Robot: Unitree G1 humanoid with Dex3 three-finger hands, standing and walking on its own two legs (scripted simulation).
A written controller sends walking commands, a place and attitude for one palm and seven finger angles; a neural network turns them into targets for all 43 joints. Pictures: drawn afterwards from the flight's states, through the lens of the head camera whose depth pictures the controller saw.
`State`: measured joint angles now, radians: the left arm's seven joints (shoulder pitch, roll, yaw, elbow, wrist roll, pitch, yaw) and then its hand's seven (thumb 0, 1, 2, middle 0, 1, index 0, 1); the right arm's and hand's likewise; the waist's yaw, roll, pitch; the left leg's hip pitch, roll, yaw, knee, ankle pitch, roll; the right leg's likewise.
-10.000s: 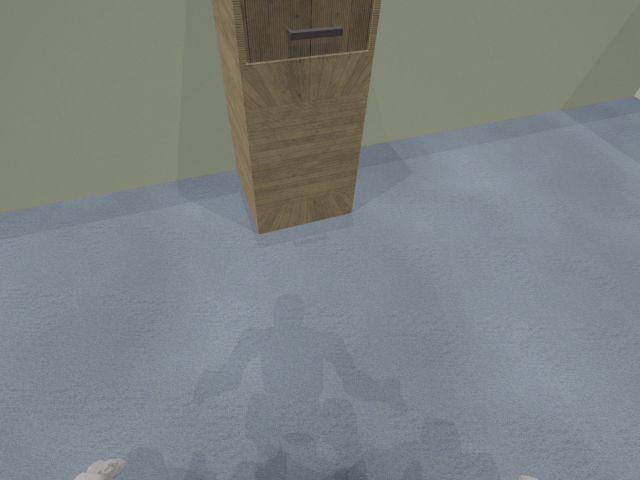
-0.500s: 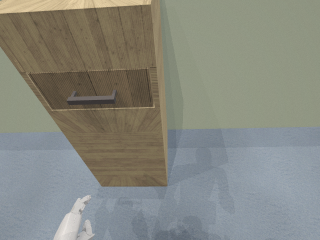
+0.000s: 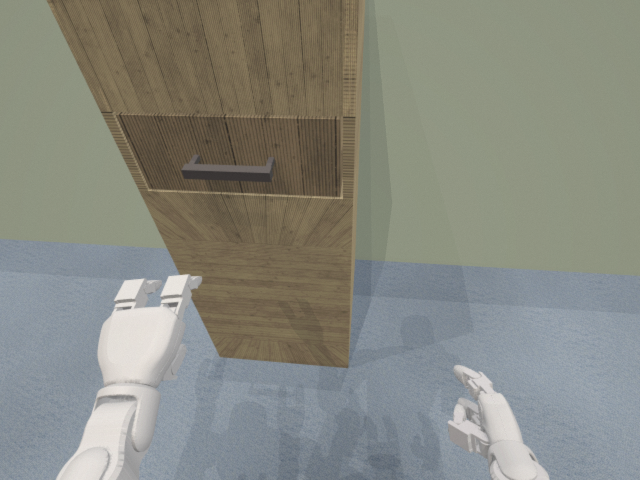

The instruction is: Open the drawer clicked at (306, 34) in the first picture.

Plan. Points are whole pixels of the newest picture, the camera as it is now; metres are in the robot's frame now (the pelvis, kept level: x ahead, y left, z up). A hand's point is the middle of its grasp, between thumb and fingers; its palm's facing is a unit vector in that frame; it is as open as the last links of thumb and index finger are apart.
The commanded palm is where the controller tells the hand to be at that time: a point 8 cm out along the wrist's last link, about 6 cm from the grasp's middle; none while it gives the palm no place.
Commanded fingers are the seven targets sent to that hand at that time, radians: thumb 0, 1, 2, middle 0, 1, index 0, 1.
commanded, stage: raise the hand with hooked fingers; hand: left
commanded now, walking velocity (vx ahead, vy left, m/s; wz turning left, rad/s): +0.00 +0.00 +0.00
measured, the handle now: (230, 166) +0.58 +0.25 +0.07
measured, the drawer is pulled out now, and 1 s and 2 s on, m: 0.00 0.00 0.00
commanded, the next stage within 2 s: move the hooked fingers above the handle in 1.24 s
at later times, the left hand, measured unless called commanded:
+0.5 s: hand (148, 266) +0.31 +0.26 +0.13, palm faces +0.17 -0.07 -0.98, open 12.9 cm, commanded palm +0.27 +0.25 +0.18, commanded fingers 0.00 -0.48 0.31 -0.30 -1.18 -0.30 -1.18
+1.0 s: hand (141, 200) +0.35 +0.26 +0.19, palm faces +0.09 -0.06 -0.99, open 13.9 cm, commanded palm +0.32 +0.25 +0.24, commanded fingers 0.00 -0.50 0.30 -0.30 -1.20 -0.30 -1.20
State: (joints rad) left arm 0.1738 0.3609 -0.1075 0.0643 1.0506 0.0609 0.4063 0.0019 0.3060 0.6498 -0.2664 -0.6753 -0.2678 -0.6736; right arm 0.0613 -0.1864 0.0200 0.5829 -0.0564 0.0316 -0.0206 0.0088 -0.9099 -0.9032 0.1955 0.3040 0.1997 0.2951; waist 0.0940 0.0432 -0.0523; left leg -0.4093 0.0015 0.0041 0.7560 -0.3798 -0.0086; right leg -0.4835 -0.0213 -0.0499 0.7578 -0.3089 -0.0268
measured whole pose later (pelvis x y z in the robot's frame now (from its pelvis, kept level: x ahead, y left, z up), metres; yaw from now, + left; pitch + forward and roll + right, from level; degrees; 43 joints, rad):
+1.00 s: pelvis +0.03 +0.02 +0.03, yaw +0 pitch -1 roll +0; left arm -0.22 0.54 -0.01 -0.02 0.86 0.14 -0.14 0.00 -0.49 0.30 -0.31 -1.20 -0.32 -1.20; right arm 0.10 -0.28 0.03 0.63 0.02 0.10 -0.01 0.01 -0.91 -0.90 0.20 0.30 0.20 0.30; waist 0.09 0.10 0.00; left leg -0.13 -0.01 0.01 0.40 -0.25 0.01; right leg -0.21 -0.03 -0.04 0.42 -0.20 0.00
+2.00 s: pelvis +0.03 +0.02 +0.03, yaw -1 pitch +3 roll +0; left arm -0.43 0.52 -0.07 0.35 0.92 -0.07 -0.04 0.00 -0.49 0.30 -0.32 -1.21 -0.32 -1.20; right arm 0.20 -0.28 -0.01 0.65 0.03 0.08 -0.05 0.01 -0.91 -0.90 0.20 0.30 0.20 0.29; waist 0.04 0.06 -0.01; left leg -0.23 -0.02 0.02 0.43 -0.25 0.02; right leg -0.31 -0.03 -0.03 0.45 -0.19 0.00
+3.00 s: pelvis +0.05 +0.02 +0.02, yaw -1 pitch +13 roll +0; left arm -0.84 0.57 -0.01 0.89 1.04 -0.11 0.14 0.00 -0.49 0.30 -0.35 -1.23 -0.34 -1.22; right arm 0.28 -0.27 -0.04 0.67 0.02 0.11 -0.04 0.00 -0.91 -0.90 0.20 0.30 0.20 0.29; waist -0.05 0.04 -0.07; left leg -0.47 0.00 0.03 0.59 -0.35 0.02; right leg -0.54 -0.02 -0.02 0.58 -0.26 0.01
